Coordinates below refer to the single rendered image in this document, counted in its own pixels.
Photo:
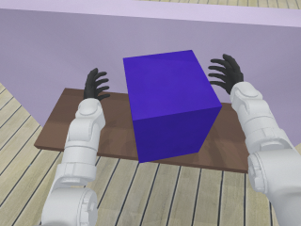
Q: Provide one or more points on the robot right upper arm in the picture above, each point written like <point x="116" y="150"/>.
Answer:
<point x="277" y="174"/>

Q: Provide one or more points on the carton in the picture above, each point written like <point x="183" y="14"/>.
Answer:
<point x="173" y="105"/>

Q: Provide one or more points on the left robot hand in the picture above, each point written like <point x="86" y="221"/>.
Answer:
<point x="91" y="91"/>

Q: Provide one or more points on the table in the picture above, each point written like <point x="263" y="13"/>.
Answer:
<point x="223" y="149"/>

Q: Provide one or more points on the robot left upper arm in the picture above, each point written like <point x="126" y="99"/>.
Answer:
<point x="71" y="206"/>

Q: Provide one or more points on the left robot forearm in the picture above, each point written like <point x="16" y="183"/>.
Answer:
<point x="77" y="167"/>

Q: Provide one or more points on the right robot forearm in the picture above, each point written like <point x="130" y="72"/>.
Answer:
<point x="257" y="121"/>

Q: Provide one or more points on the right robot hand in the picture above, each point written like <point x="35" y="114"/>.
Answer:
<point x="231" y="73"/>

